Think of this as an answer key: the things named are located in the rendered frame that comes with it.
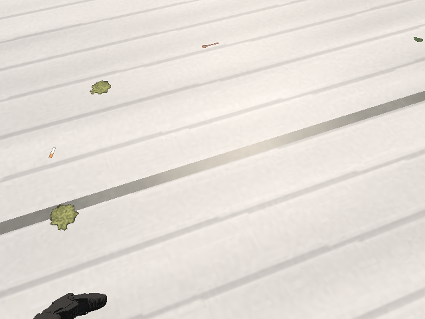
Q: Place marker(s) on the robot left hand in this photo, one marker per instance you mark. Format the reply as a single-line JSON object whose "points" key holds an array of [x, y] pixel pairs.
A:
{"points": [[70, 306]]}

